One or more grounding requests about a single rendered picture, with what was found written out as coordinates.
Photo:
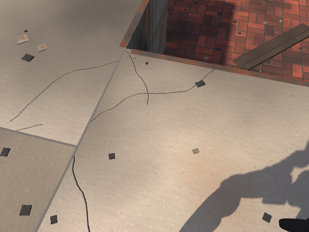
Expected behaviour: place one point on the right robot hand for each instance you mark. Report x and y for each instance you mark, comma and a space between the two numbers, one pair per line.
294, 224

